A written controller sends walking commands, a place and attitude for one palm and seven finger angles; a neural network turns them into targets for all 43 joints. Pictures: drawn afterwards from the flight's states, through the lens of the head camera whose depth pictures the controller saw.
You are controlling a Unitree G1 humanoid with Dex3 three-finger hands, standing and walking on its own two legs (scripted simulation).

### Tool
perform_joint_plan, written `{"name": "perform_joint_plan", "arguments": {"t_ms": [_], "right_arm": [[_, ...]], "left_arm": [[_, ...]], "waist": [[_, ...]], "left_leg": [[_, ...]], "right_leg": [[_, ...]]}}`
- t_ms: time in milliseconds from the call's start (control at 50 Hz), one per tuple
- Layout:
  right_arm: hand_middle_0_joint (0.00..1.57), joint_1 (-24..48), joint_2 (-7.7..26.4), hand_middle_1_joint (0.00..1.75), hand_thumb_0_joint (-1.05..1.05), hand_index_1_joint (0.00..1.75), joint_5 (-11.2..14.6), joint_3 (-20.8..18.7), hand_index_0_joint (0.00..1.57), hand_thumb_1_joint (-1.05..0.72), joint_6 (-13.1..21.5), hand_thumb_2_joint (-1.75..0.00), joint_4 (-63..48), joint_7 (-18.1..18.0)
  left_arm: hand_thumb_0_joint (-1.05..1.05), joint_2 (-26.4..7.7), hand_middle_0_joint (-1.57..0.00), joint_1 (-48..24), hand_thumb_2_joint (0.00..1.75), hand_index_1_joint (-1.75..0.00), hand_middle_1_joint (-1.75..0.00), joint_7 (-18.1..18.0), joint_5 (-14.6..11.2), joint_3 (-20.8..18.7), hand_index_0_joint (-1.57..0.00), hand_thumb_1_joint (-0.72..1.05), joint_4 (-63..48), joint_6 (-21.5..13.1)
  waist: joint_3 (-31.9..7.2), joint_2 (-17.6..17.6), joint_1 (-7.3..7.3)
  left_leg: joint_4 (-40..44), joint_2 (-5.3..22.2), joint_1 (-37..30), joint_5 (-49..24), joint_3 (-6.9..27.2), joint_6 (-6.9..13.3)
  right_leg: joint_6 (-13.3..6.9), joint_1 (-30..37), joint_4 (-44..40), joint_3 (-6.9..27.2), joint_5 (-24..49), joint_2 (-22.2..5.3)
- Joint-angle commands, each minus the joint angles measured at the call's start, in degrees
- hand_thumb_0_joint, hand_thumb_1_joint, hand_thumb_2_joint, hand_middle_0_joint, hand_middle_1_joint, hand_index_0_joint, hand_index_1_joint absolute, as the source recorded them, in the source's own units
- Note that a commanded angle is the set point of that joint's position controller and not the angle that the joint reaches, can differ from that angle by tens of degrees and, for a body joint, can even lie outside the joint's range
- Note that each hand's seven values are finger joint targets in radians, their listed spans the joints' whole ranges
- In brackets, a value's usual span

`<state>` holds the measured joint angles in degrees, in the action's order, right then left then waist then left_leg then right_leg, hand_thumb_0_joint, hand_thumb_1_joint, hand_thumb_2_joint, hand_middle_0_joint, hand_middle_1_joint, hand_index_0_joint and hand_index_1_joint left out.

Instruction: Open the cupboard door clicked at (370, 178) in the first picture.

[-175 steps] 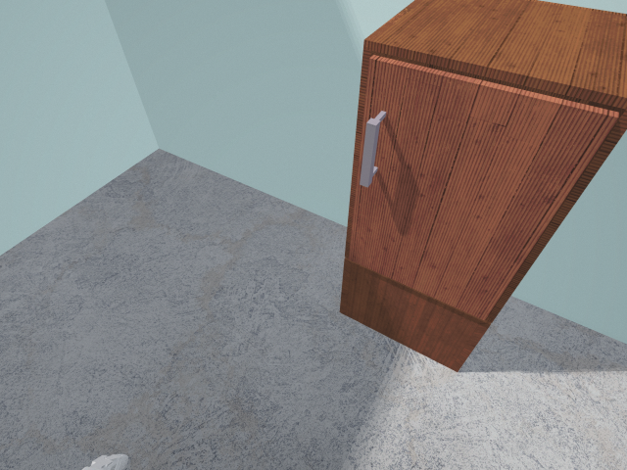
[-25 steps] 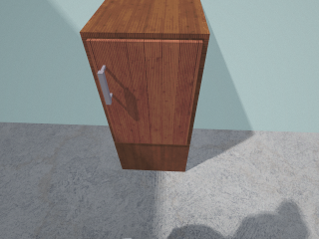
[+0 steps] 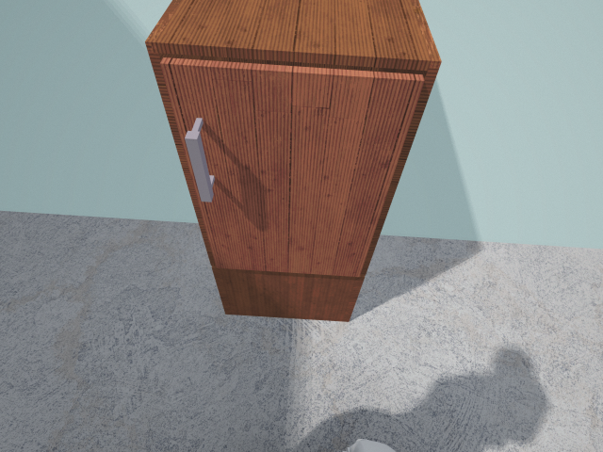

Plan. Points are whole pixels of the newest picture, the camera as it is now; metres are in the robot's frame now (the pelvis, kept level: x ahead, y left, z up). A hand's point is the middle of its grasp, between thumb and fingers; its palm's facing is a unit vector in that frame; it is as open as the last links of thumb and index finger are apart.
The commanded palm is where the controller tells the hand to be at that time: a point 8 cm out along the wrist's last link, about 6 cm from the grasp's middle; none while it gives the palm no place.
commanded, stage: come to a stop and stand still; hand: left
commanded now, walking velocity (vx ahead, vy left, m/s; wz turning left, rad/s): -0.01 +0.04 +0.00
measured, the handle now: (203, 161) +0.57 +0.21 +0.01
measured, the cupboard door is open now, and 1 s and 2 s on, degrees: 0 0 0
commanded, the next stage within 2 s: look again from close up in 0.54 s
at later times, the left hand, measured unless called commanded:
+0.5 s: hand out of the picture +0.05 +0.13 -0.17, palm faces +0.07 -0.98 -0.20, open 7.2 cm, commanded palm none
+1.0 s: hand out of the picture -0.02 +0.14 -0.18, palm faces +0.06 -0.98 -0.16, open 7.3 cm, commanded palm none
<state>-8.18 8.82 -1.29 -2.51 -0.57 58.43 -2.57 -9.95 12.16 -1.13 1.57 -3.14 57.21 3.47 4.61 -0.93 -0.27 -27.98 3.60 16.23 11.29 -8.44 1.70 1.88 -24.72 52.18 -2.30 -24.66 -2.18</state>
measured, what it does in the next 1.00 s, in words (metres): steps on the spot: right foot, then left foot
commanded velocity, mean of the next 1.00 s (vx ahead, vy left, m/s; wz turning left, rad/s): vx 0.00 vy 0.00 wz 0.00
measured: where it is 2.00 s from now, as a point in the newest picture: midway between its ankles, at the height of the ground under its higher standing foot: outside the picture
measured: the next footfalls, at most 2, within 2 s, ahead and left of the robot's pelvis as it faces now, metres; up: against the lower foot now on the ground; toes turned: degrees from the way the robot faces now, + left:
right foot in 0.12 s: +0.11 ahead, -0.11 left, +0.00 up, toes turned +1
left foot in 0.38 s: +0.03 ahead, +0.08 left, +0.00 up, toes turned +5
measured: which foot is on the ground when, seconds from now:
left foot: down 0.00-0.12, up 0.14-0.36, down 0.38-1.00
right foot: up 0.00-0.10, down 0.12-1.00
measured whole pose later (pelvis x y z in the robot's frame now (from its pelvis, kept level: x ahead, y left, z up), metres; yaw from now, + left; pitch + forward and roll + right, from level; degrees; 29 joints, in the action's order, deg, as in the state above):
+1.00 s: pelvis -0.01 -0.02 +0.00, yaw +2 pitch -2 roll +0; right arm -18.1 8.4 -0.8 0.9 0.7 61.5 -1.6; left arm -7.7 18.4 -1.9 0.9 0.8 63.0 -0.4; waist 0.4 -0.2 -0.1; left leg -27.9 -0.5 11.1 15.0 -3.2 1.8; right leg 0.4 -12.6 27.4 -5.3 -12.7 -2.9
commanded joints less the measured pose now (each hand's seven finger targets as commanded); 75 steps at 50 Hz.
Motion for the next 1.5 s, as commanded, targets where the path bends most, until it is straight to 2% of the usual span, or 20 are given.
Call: {"name": "perform_joint_plan", "arguments": {"t_ms": [0, 60, 100, 120, 140, 180, 280, 340, 400, 540, 560, 580, 620, 680, 740, 880, 1220, 1320, 1420, 1480], "right_arm": [[0.2, -2.62, 10.8, 0.3, 0.0, 0.3, -0.51, -3.15, 0.2, -0.9, 0.22, -0.9, -2.67, 0.18], [0.2, -3.15, 9.44, 0.3, 0.0, 0.3, 0.03, -3.16, 0.2, -0.9, -0.33, -0.9, -3.06, 0.9], [0.2, -5.52, 2.44, 0.3, 0.0, 0.3, 0.73, -1.65, 0.2, -0.9, -0.73, -0.9, -4.1, 1.59], [0.2, -3.2, 3.57, 0.3, 0.0, 0.3, 0.54, -1.52, 0.2, -0.9, -1.6, -0.9, -4.89, 1.45], [0.2, -2.37, 3.72, 0.3, 0.0, 0.3, 0.3, -1.54, 0.2, -0.9, -1.95, -0.9, -4.69, 1.44], [0.2, -5.82, 4.09, 0.3, 0.0, 0.3, 0.37, -1.4, 0.2, -0.9, -1.5, -0.9, -2.12, 1.51], [0.2, -7.76, 2.66, 0.3, 0.0, 0.3, 0.61, -0.11, 0.2, -0.9, -0.56, -0.9, 0.21, 0.9], [0.2, -10.39, 4.3, 0.3, 0.0, 0.3, 0.35, 0.55, 0.2, -0.9, 0.84, -0.9, 2.65, 0.43], [0.2, -7.63, 4.65, 0.3, 0.0, 0.3, 0.37, 0.92, 0.2, -0.9, 1.22, -0.9, 3.68, 0.4], [0.2, -10.18, 3.6, 0.3, 0.0, 0.3, 0.59, 1.47, 0.2, -0.9, 1.22, -0.9, 5.85, 0.19], [0.2, -4.34, 6.56, 0.3, 0.0, 0.3, 1.17, 1.0, 0.2, -0.9, 1.92, -0.9, 1.87, 1.04], [0.2, -6.61, 4.33, 0.3, 0.0, 0.3, 1.06, 1.85, 0.2, -0.9, 1.67, -0.9, -0.08, 1.46], [0.2, -13.56, 3.26, 0.3, 0.0, 0.3, 0.5, 1.73, 0.2, -0.9, 1.91, -0.9, 0.88, 1.25], [0.2, -12.43, 3.99, 0.3, 0.0, 0.3, 0.38, 1.92, 0.2, -0.9, 1.74, -0.9, 0.62, 1.13], [0.2, -11.71, 4.47, 0.3, 0.0, 0.3, 0.42, 2.16, 0.2, -0.9, 1.76, -0.9, 0.1, 1.06], [0.2, -12.3, 5.06, 0.3, 0.0, 0.3, 0.44, 2.27, 0.2, -0.9, 2.33, -0.9, 0.68, 0.98], [0.2, -13.53, 4.27, 0.3, 0.0, 0.3, 0.6, 2.23, 0.2, -0.9, 2.61, -0.9, 2.7, 0.91], [0.2, -14.51, 4.37, 0.3, 0.0, 0.3, 0.05, 1.93, 0.2, -0.9, 1.39, -0.9, 2.72, 1.34], [0.2, -15.04, 2.15, 0.3, 0.0, 0.3, -0.23, 1.86, 0.2, -0.9, 1.12, -0.9, 1.22, 1.82], [0.2, -17.4, 1.65, 0.3, 0.0, 0.3, -0.11, 1.8, 0.2, -0.9, 1.56, -0.9, 1.44, 2.02]], "left_arm": [[0.0, -1.82, -0.2, 5.62, 0.9, -0.3, -0.3, 0.08, -0.04, -0.72, -0.2, 0.9, -2.67, -0.87], [0.0, -3.59, -0.2, 8.64, 0.9, -0.3, -0.3, -0.12, 0.25, -0.81, -0.2, 0.9, -1.68, -1.99], [0.0, -10.61, -0.2, 4.49, 0.9, -0.3, -0.3, -0.6, 0.67, -1.04, -0.2, 0.9, -3.17, -3.47], [0.0, -11.17, -0.2, 3.79, 0.9, -0.3, -0.3, -0.5, 0.36, -0.98, -0.2, 0.9, -3.89, -3.36], [0.0, -10.64, -0.2, 2.05, 0.9, -0.3, -0.3, -0.63, 0.44, -1.12, -0.2, 0.9, -3.77, -3.46], [0.0, -8.09, -0.2, -1.5, 0.9, -0.3, -0.3, -0.79, 0.2, -0.48, -0.2, 0.9, -3.48, -3.64], [0.0, -6.97, -0.2, 1.22, 0.9, -0.3, -0.3, -0.82, -0.36, -0.24, -0.2, 0.9, -0.95, -3.9], [0.0, -4.56, -0.2, 2.02, 0.9, -0.3, -0.3, -0.61, -1.41, 0.48, -0.2, 0.9, 0.32, -3.79], [0.0, -4.33, -0.2, 1.71, 0.9, -0.3, -0.3, -0.58, -1.1, 0.67, -0.2, 0.9, 2.04, -3.31], [0.0, -3.85, -0.2, 4.01, 0.9, -0.3, -0.3, -0.44, -1.23, 1.64, -0.2, 0.9, 5.58, -4.05], [0.0, -5.9, -0.2, 10.42, 0.9, -0.3, -0.3, -3.07, -0.64, 2.1, -0.2, 0.9, 7.1, -5.11], [0.0, -7.94, -0.2, 8.91, 0.9, -0.3, -0.3, -2.66, -0.46, 2.23, -0.2, 0.9, 6.34, -6.37], [0.0, -5.9, -0.2, 7.14, 0.9, -0.3, -0.3, -2.09, -0.76, 2.31, -0.2, 0.9, 4.39, -6.46], [0.0, -4.43, -0.2, 5.87, 0.9, -0.3, -0.3, -1.42, -0.68, 2.59, -0.2, 0.9, 3.53, -5.38], [0.0, -3.79, -0.2, 7.22, 0.9, -0.3, -0.3, -1.12, -0.77, 2.83, -0.2, 0.9, 3.84, -5.1], [0.0, -3.14, -0.2, 8.86, 0.9, -0.3, -0.3, -0.99, -0.63, 2.81, -0.2, 0.9, 3.81, -4.76], [0.0, -1.78, -0.2, 10.77, 0.9, -0.3, -0.3, -1.01, -0.59, 2.7, -0.2, 0.9, 4.18, -4.71], [0.0, -2.82, -0.2, 11.77, 0.9, -0.3, -0.3, -0.79, 0.0, 1.77, -0.2, 0.9, 3.61, -4.48], [0.0, -5.67, -0.2, 13.9, 0.9, -0.3, -0.3, -0.89, -0.23, -0.1, -0.2, 0.9, 2.84, -4.53], [0.0, -5.55, -0.2, 11.85, 0.9, -0.3, -0.3, -0.94, -0.01, -0.62, -0.2, 0.9, 1.62, -4.53]], "waist": [[-5.69, 11.62, 0.05], [-5.93, 5.83, 1.63], [-3.56, -14.05, -0.6], [-4.36, -12.87, 1.34], [-2.93, -14.66, 0.83], [-3.68, -9.74, -1.24], [-5.34, -6.97, -0.05], [-5.9, 1.93, 0.25], [-3.32, 7.28, 1.41], [-1.86, 1.69, 0.74], [2.04, 2.35, 3.34], [-0.38, -0.24, -0.34], [-11.58, -3.64, -1.87], [-3.22, 0.6, -1.03], [1.24, -0.22, -0.45], [0.84, 2.83, 0.25], [0.55, 0.72, 0.69], [2.82, -0.38, 0.88], [3.37, -7.76, 1.32], [3.77, -4.44, -0.16]], "left_leg": [[8.16, 14.61, -2.12, -16.19, 11.49, 7.29], [2.2, 9.71, 2.94, -3.05, 8.52, 2.93], [-10.66, -0.56, 8.54, 16.07, 2.9, -2.86], [-15.88, -0.54, 5.89, 19.97, 6.65, -2.39], [-19.35, -0.63, 6.5, 18.93, 8.24, -1.87], [-21.78, -0.39, 6.03, 14.92, 7.98, -2.06], [-6.19, -0.17, 0.95, 10.09, 6.31, -3.12], [6.44, 4.21, -8.62, -9.43, 11.23, -1.04], [9.18, 5.71, -2.46, -6.33, 12.57, -0.14], [10.14, 3.56, -4.98, -3.26, 10.02, -1.06], [-2.69, 2.32, -0.19, 1.57, 6.34, -2.85], [-2.11, 0.97, -1.15, 2.3, 6.67, -2.66], [-0.57, 0.13, -5.06, 1.88, 7.66, -1.25], [2.47, 1.52, -3.49, -1.47, 9.29, -0.57], [4.73, 1.73, -0.12, 0.2, 10.72, -0.06], [8.46, 2.22, 1.54, 3.26, 12.41, 0.43], [10.89, 2.18, 2.16, 5.45, 12.7, 0.62], [7.62, 0.02, 5.4, 18.05, 11.12, 1.03], [-5.69, -3.72, 7.19, 12.35, 4.94, 0.09], [-2.03, -3.14, 1.37, 10.91, 4.67, 0.21]], "right_leg": [[-0.6, 6.31, -8.03, -0.47, 2.05, -0.64], [-0.47, 15.8, -24.61, -1.34, 13.4, -0.54], [-6.26, 12.24, -36.31, 16.69, 20.33, -16.02], [-10.23, 7.12, -38.34, 17.65, 15.94, -17.68], [-10.99, 5.57, -38.82, 18.03, 13.47, -15.92], [-10.97, 8.95, -35.92, 11.94, 20.41, -12.42], [-10.48, 15.17, -31.54, 7.85, 29.86, -10.4], [-4.72, 11.36, -29.07, 4.69, 23.8, -5.44], [-2.52, 15.97, -30.38, 2.44, 17.46, -3.36], [-3.24, 16.07, -34.23, 3.87, 17.6, -4.46], [-1.45, 13.32, -32.76, 6.99, 34.52, -8.09], [-3.86, 14.93, -31.62, 7.29, 44.63, -10.95], [-5.91, 19.19, -28.43, 5.53, 35.82, -9.24], [-5.02, 11.9, -29.56, 3.65, 16.33, -5.79], [-4.39, 10.35, -30.57, 3.75, 10.24, -4.43], [-3.8, 12.82, -29.49, 2.65, 11.23, -3.98], [-3.32, 14.39, -29.64, 2.0, 13.67, -4.41], [-4.87, 11.2, -30.91, 4.59, -3.85, -5.14], [-8.98, 9.33, -38.27, 14.15, -14.42, -12.76], [-8.77, 4.82, -35.61, 9.97, -11.25, -11.54]]}}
